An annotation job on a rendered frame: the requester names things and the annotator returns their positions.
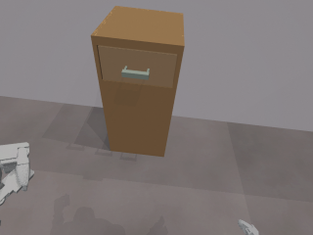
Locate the robot right hand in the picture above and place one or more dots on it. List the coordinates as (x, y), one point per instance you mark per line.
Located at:
(247, 228)

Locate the drawer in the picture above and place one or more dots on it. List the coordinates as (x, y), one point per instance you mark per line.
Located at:
(114, 59)

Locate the handle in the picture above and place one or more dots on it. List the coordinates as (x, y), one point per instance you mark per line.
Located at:
(135, 73)

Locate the robot left hand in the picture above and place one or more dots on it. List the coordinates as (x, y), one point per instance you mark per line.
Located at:
(15, 161)

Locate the cabinet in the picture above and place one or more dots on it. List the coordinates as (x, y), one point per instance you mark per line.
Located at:
(137, 115)

